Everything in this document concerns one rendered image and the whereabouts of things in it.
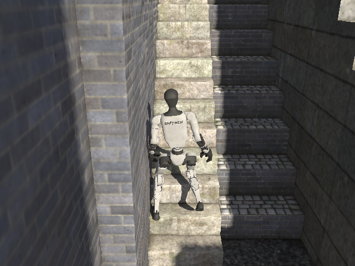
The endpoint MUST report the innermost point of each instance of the left robot upper arm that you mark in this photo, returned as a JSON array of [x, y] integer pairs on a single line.
[[155, 128]]

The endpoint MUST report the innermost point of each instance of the left robot forearm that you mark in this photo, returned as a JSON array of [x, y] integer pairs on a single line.
[[152, 147]]

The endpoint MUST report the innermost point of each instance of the right robot thigh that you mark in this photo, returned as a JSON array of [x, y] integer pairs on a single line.
[[190, 161]]

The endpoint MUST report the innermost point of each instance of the right robot forearm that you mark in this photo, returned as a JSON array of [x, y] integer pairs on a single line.
[[203, 145]]

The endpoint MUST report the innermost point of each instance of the right robot hand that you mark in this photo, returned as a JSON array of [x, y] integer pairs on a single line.
[[209, 155]]

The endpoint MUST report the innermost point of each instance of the left robot hand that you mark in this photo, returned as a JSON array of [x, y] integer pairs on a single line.
[[155, 154]]

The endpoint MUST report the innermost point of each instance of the right robot upper arm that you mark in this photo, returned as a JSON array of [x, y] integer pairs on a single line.
[[194, 125]]

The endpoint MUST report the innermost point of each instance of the left robot shin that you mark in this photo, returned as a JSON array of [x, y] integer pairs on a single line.
[[157, 189]]

